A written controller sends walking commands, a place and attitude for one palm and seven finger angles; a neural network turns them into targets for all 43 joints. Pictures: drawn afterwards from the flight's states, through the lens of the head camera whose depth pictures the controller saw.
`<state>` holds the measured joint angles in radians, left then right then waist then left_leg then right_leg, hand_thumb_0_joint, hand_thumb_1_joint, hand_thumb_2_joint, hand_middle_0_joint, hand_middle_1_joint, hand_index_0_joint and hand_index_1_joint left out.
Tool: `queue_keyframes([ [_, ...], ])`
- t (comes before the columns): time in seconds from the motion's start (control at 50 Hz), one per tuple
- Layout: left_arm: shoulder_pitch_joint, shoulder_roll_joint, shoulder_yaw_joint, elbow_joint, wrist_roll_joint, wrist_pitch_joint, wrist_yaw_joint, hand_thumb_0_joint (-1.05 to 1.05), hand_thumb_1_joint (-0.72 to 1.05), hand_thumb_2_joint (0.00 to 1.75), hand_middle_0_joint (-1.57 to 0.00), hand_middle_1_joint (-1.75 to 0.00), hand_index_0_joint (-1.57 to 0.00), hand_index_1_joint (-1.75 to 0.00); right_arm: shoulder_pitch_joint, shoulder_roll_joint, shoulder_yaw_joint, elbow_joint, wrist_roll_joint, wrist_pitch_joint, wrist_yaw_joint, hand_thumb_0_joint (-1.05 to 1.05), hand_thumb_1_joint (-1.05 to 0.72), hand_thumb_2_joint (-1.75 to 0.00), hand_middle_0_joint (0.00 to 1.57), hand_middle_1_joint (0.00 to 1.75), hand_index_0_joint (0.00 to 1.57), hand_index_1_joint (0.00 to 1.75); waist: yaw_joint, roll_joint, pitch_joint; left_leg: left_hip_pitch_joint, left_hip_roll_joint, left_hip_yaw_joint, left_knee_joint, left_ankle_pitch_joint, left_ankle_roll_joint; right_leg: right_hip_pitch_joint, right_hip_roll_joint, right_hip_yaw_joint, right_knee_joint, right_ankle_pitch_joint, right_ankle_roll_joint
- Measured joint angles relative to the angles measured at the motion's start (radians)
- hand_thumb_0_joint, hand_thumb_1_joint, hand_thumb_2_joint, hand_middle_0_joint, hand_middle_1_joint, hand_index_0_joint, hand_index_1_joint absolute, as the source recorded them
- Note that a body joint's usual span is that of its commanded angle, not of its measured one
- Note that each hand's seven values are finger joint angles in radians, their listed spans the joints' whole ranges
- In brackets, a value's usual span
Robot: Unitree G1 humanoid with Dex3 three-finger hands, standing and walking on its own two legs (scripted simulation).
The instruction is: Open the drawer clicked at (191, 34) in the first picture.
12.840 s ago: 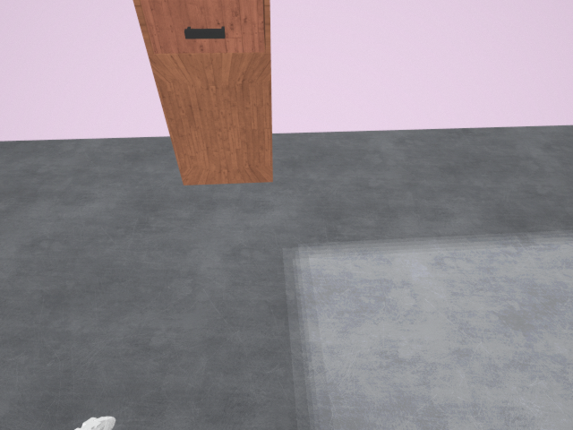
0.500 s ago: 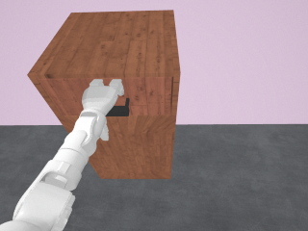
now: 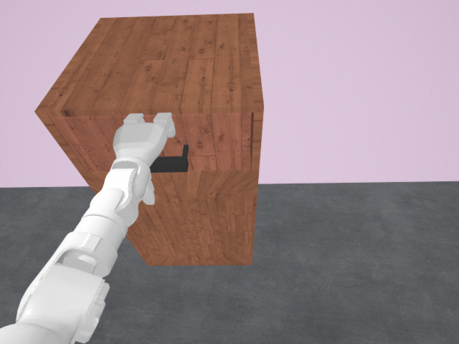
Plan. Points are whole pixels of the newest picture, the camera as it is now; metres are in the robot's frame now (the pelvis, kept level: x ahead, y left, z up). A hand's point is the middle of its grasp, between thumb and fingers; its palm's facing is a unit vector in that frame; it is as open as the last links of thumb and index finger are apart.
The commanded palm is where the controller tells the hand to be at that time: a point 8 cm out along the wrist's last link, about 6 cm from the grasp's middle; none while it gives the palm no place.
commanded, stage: move the hooked fingers above the handle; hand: left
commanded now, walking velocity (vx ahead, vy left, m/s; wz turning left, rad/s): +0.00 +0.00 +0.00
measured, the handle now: (157, 157) +0.50 +0.18 +0.01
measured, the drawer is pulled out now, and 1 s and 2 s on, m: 0.00 0.00 0.00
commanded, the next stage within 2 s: none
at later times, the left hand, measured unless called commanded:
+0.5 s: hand (160, 152) +0.46 +0.15 +0.07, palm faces +0.01 -0.03 -1.00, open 13.7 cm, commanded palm +0.43 +0.17 +0.13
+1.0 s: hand (147, 156) +0.45 +0.17 +0.07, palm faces -0.05 -0.02 -1.00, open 13.8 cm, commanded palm +0.43 +0.17 +0.13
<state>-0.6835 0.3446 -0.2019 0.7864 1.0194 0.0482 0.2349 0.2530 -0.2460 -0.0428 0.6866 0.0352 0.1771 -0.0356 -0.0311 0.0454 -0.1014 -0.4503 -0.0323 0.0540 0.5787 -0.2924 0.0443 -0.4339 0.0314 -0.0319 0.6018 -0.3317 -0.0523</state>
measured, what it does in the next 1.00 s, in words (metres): stands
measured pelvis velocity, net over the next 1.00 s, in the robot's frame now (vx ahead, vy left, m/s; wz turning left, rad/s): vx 0.01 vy -0.01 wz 0.01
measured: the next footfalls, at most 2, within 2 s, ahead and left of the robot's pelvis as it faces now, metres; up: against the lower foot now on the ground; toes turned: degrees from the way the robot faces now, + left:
none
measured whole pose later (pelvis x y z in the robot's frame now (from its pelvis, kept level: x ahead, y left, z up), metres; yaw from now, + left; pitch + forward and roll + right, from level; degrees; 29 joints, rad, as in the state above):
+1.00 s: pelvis +0.01 -0.01 +0.00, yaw +0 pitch +10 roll +1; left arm -0.72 0.37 -0.20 0.84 0.99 0.12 0.16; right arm 0.24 -0.24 -0.03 0.67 0.05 0.18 -0.05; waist -0.04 0.05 -0.11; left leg -0.44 -0.03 0.04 0.56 -0.29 0.03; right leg -0.42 0.04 -0.04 0.59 -0.33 -0.06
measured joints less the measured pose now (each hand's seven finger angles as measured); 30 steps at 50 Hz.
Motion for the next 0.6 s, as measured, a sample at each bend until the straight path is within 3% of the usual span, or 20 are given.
queue_keyframes([
  [0.12, -0.061, -0.001, -0.016, 0.067, -0.024, 0.057, -0.032, 0.00, -0.49, 0.30, -0.32, -1.20, -0.31, -1.20, 0.012, -0.003, 0.000, 0.012, 0.005, 0.002, 0.001, 0.01, -0.91, -0.89, 0.20, 0.30, 0.20, 0.30, -0.011, 0.004, -0.002, -0.002, 0.000, -0.005, -0.009, 0.005, -0.001, 0.001, 0.000, -0.005, -0.011, 0.005, -0.001],
  [0.22, -0.066, -0.022, -0.025, 0.057, -0.028, 0.019, -0.063, 0.00, -0.49, 0.30, -0.32, -1.20, -0.31, -1.20, 0.028, -0.004, -0.001, 0.004, 0.001, 0.002, 0.001, 0.01, -0.91, -0.89, 0.20, 0.30, 0.20, 0.30, -0.020, 0.004, -0.004, -0.005, 0.000, -0.004, -0.008, 0.002, -0.001, -0.004, 0.001, -0.003, -0.010, 0.002, -0.001],
  [0.34, -0.034, -0.034, 0.024, 0.039, 0.003, -0.017, -0.005, 0.00, -0.49, 0.30, -0.34, -1.21, -0.32, -1.20, 0.030, -0.001, 0.004, -0.002, -0.005, 0.005, 0.001, 0.01, -0.91, -0.89, 0.20, 0.30, 0.20, 0.30, -0.026, 0.004, -0.014, -0.015, 0.007, 0.015, -0.003, -0.007, -0.003, -0.024, 0.007, 0.016, 0.004, -0.003, -0.003],
  [0.44, -0.026, -0.024, 0.032, 0.048, 0.013, 0.031, 0.022, 0.00, -0.48, 0.30, -0.35, -1.23, -0.32, -1.21, 0.021, 0.004, 0.008, 0.000, 0.001, 0.011, -0.002, 0.01, -0.91, -0.89, 0.20, 0.30, 0.20, 0.30, -0.026, 0.006, -0.013, -0.009, 0.011, 0.020, -0.013, -0.004, -0.006, -0.022, 0.012, 0.022, -0.003, 0.000, -0.005],
  [0.54, -0.019, -0.007, 0.035, 0.046, -0.007, 0.075, -0.018, 0.00, -0.48, 0.30, -0.34, -1.22, -0.33, -1.21, 0.015, 0.004, 0.010, -0.004, 0.007, 0.015, -0.009, 0.01, -0.91, -0.89, 0.20, 0.30, 0.20, 0.30, -0.021, 0.009, -0.012, 0.014, 0.011, 0.015, -0.032, 0.004, -0.009, 0.003, 0.013, 0.017, -0.023, 0.006, -0.008],
  [0.6, -0.017, 0.005, 0.015, 0.038, -0.018, 0.071, -0.055, 0.00, -0.48, 0.30, -0.33, -1.21, -0.32, -1.21, 0.014, 0.000, 0.007, -0.009, 0.010, 0.012, -0.012, 0.01, -0.91, -0.89, 0.20, 0.30, 0.20, 0.30, -0.015, 0.008, -0.009, 0.023, 0.010, 0.004, -0.036, 0.006, -0.011, 0.017, 0.011, 0.007, -0.030, 0.006, -0.010],
])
